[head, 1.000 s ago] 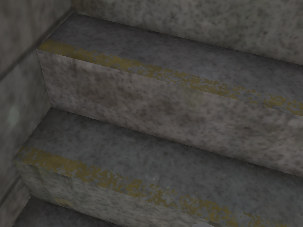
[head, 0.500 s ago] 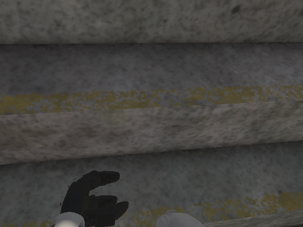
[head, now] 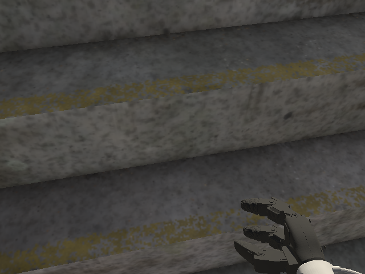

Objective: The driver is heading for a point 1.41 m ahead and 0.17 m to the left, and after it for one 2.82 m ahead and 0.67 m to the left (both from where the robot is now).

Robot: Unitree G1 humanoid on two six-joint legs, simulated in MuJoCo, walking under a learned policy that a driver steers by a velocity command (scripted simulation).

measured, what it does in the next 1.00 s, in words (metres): climbs: left foot, then right foot 0.24 m higher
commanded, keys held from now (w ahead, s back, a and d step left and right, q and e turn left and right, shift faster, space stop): w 1.00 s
